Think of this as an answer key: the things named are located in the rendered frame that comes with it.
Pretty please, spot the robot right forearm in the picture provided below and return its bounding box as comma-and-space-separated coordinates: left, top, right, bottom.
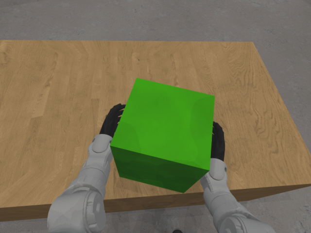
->
200, 158, 262, 233

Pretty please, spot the carton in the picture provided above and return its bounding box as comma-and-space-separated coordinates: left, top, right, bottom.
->
110, 78, 215, 193

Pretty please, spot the robot right upper arm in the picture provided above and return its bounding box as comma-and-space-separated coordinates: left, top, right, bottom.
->
219, 216, 276, 233

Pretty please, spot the robot left upper arm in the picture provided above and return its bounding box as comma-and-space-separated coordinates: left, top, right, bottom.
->
48, 190, 106, 233

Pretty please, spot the left robot hand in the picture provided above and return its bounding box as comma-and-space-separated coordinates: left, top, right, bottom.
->
99, 103, 126, 138

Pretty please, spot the right robot hand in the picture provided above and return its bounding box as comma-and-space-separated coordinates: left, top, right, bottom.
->
210, 122, 225, 161

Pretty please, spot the robot left forearm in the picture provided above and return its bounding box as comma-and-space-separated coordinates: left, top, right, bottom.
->
47, 134, 113, 231

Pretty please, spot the pedestal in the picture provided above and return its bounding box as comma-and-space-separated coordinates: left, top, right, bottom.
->
0, 40, 311, 222

